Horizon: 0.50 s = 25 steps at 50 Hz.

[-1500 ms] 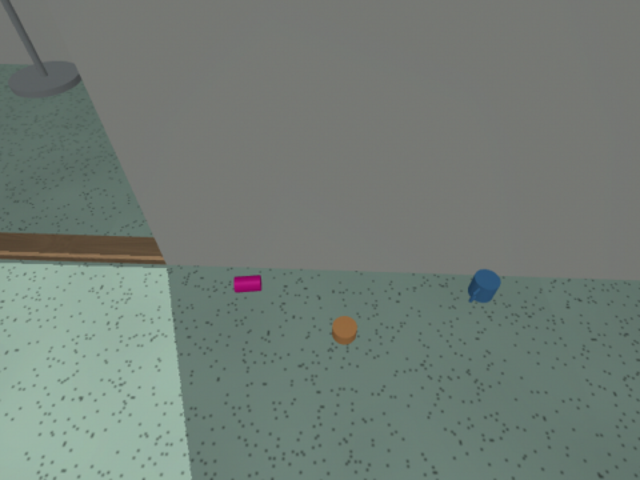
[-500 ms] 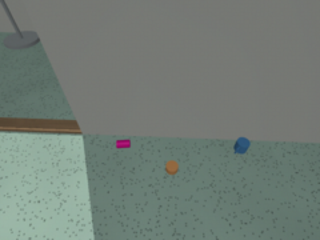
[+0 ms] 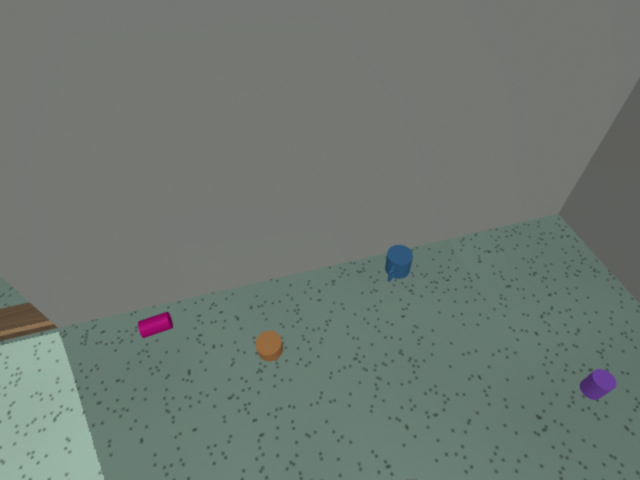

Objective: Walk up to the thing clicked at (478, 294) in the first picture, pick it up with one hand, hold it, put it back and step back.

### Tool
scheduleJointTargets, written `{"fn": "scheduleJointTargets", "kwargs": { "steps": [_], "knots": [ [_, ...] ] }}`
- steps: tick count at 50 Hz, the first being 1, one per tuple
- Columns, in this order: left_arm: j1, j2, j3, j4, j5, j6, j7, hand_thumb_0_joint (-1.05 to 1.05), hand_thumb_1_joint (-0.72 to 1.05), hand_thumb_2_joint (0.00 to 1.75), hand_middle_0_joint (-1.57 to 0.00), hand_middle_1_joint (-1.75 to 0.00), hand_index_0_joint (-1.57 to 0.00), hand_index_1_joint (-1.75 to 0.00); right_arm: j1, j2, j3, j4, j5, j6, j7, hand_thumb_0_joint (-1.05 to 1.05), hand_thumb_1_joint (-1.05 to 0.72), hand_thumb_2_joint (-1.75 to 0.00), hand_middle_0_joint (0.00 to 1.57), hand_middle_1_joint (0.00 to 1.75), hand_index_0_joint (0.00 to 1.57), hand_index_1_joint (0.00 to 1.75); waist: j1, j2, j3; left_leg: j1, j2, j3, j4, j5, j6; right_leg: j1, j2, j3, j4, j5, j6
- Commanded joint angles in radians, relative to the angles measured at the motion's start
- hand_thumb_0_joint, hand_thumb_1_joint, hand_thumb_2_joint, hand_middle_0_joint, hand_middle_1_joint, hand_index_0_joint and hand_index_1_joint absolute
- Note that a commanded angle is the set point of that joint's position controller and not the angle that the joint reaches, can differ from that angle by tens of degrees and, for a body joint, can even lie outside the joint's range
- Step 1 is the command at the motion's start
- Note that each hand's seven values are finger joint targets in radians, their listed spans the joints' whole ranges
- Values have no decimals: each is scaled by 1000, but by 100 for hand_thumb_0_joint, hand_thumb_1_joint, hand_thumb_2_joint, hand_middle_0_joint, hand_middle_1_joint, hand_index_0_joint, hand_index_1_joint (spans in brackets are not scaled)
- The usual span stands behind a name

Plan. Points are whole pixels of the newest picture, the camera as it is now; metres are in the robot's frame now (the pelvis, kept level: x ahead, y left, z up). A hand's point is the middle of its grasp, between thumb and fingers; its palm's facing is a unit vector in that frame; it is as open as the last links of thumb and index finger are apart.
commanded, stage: walk up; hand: left
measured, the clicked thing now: (396, 265) +0.94 -0.20 -0.70
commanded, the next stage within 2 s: none
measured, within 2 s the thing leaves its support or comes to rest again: neither
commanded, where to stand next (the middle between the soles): +0.51 -0.24 m, yaw -30 degrees
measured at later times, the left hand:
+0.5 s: hand (222, 353) +0.33 +0.18 -0.12, palm faces -0.35 -0.88 -0.32, open 7.4 cm
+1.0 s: hand (322, 256) +0.50 +0.03 -0.09, palm faces -0.42 -0.82 -0.40, open 7.4 cm
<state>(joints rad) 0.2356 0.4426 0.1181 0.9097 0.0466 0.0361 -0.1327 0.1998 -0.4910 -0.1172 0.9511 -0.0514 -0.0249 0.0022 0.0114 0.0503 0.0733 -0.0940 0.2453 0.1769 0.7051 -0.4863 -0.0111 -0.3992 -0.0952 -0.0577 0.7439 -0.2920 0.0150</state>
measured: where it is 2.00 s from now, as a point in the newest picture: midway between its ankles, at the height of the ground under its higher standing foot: (411, 391)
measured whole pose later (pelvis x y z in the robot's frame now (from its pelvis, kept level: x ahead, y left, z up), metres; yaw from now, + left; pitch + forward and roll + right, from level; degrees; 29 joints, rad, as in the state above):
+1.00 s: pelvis +0.33 -0.18 +0.02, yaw -27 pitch -3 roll +0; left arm 0.33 0.37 0.04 0.81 -0.01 -0.06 -0.04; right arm 0.28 -0.42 -0.04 0.81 -0.02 -0.03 0.04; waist 0.02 0.07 0.10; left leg -0.49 0.12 0.00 0.99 -0.31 0.01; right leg -0.22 0.04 0.02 0.54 -0.27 -0.05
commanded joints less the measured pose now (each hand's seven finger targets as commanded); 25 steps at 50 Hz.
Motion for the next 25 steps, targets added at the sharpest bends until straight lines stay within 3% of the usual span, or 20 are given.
{"fn": "scheduleJointTargets", "kwargs": {
  "steps": [1, 2, 3, 4, 5, 6, 8, 10, 12, 13, 14, 15, 16, 17, 18, 19, 21, 22, 24, 25],
  "knots": [
    [238, 382, 98, -53, -21, -47, 45, 0, 90, 90, -20, -30, -20, -30, -119, -133, 5, -194, 33, -37, 10, 0, -90, -90, 20, 30, 20, 30, 122, -380, -36, -628, -216, -128, 508, -139, 8, 391, -263, 793, -554, -246, -295],
    [184, 368, 99, -76, -37, -46, 53, 0, 90, 90, -20, -30, -20, -30, -117, -167, -3, -181, 35, -47, 11, 0, -90, -90, 20, 30, 20, 30, 104, -275, -13, -599, -163, -163, 499, -83, 9, 344, -267, 766, -539, -198, -317],
    [154, 324, 85, -90, -45, -45, 65, 0, 90, 90, -20, -30, -20, -30, -113, -170, -1, -166, 52, -58, 19, 0, -90, -90, 20, 30, 20, 30, 88, -227, -25, -584, -143, -192, 495, -28, 24, 353, -214, 658, -502, -78, -306],
    [114, 283, 66, -101, -43, -48, 79, 0, 90, 90, -20, -30, -20, -30, -61, -141, 7, -144, 60, -63, 18, 0, -90, -90, 20, 30, 20, 30, 54, -228, -26, -549, -126, -195, 438, 8, 32, 341, -168, 523, -434, 82, -271],
    [75, 257, 56, -114, -42, -51, 84, 0, 90, 90, -20, -30, -20, -30, -3, -124, 9, -133, 63, -58, 18, 0, -90, -90, 20, 30, 20, 30, 20, -227, -36, -465, -117, -186, 367, 24, 37, 274, -135, 428, -407, 133, -241],
    [43, 247, 50, -130, -43, -53, 84, 0, 90, 90, -20, -30, -20, -30, 35, -127, 6, -131, 60, -56, 18, 0, -90, -90, 20, 30, 20, 30, -3, -222, -45, -384, -126, -172, 297, 35, 37, 210, -109, 377, -401, 126, -226],
    [33, 229, 39, -160, -34, -61, 81, 0, 90, 90, -20, -30, -20, -30, 54, -131, -1, -138, 46, -51, 22, 0, -90, -90, 20, 30, 20, 30, -6, -198, -30, -327, -156, -139, 184, 37, 35, 135, -84, 343, -402, 66, -234],
    [48, 220, 32, -181, -30, -69, 77, 0, 90, 90, -20, -30, -20, -30, 47, -132, -9, -154, 39, -53, 22, 0, -90, -90, 20, 30, 20, 30, 8, -171, -30, -310, -167, -142, 100, 107, 29, 113, -85, 361, -416, -4, -243],
    [41, 219, 26, -200, -29, -76, 72, 0, 90, 90, -20, -30, -20, -30, 52, -119, -11, -174, 35, -65, 20, 0, -90, -90, 20, 30, 20, 30, -1, -150, -43, -253, -176, -143, -4, 178, 32, 94, -91, 370, -393, 23, -236],
    [20, 213, 23, -209, -32, -76, 71, 0, 90, 90, -20, -30, -20, -30, 79, -114, -13, -173, 32, -73, 18, 0, -90, -90, 20, 30, 20, 30, -23, -137, -44, -187, -191, -122, -53, 220, 32, 52, -80, 348, -359, 47, -226],
    [-14, 208, 17, -219, -33, -74, 69, 0, 90, 90, -20, -30, -20, -30, 141, -109, -18, -158, 30, -81, 14, 0, -90, -90, 20, 30, 20, 30, -68, -119, -53, -40, -208, -108, -116, 304, 32, -56, -60, 321, -285, 35, -204],
    [-42, 170, 7, -236, -30, -74, 69, 0, 90, 90, -20, -30, -20, -30, 249, -125, -31, -131, 22, -89, 3, 0, -90, -90, 20, 30, 20, 30, -128, -77, -86, 137, -211, -115, -163, 340, 38, -161, -8, 281, -155, 25, -164],
    [-2, 88, -17, -241, -32, -78, 68, 0, 90, 90, -20, -30, -20, -30, 338, -205, -56, -119, 6, -99, -9, 0, -90, -90, 20, 30, 20, 30, -174, 127, -127, 255, -68, -333, -289, 139, 61, -280, 117, 206, 119, -35, -114],
    [73, 57, -27, -232, -29, -74, 74, 0, 90, 90, -20, -30, -20, -30, 316, -275, -65, -147, 5, -106, -15, 0, -90, -90, 20, 30, 20, 30, -126, 223, -125, 239, 188, -761, -472, -172, 120, -391, 226, 178, 350, -209, -72],
    [123, 170, -7, -196, -21, -60, 83, 0, 90, 90, -20, -30, -20, -30, 186, -273, -61, -182, 28, -104, -11, 0, -90, -90, 20, 30, 20, 30, -69, 64, -81, 89, 249, -842, -548, -336, 162, -326, 149, 231, 409, -199, -66],
    [164, 198, -2, -179, -17, -59, 81, 0, 90, 90, -20, -30, -20, -30, 104, -272, -56, -197, 45, -106, -5, 0, -90, -90, 20, 30, 20, 30, -29, 65, -32, 19, 263, -837, -566, -387, 212, -309, 96, 225, 435, -176, -72],
    [126, 206, 13, -152, -21, -70, 74, 0, 90, 90, -20, -30, -20, -30, 92, -205, -33, -205, 38, -110, 0, 0, -90, -90, 20, 30, 20, 30, -21, 45, 36, -34, 167, -605, -527, -132, 216, -277, 53, 215, 398, -84, -44],
    [116, 200, 16, -142, -25, -74, 69, 0, 90, 90, -20, -30, -20, -30, 105, -177, -23, -201, 36, -114, 1, 0, -90, -90, 20, 30, 20, 30, -27, 44, 45, -55, 109, -470, -514, 12, 186, -244, 40, 203, 356, -46, -39],
    [89, 169, 8, -149, -38, -73, 57, 0, 90, 90, -20, -30, -20, -30, 137, -170, -17, -180, 36, -118, 4, 0, -90, -90, 20, 30, 20, 30, -42, 69, 49, -58, 67, -310, -494, 215, 176, -214, 34, 179, 281, 7, -24],
    [79, 152, 2, -156, -42, -70, 51, 0, 90, 90, -20, -30, -20, -30, 132, -177, -16, -182, 33, -117, 6, 0, -90, -90, 20, 30, 20, 30, -37, 91, 44, -48, 63, -257, -482, 269, 187, -199, 31, 165, 228, 15, -16]
  ]
}}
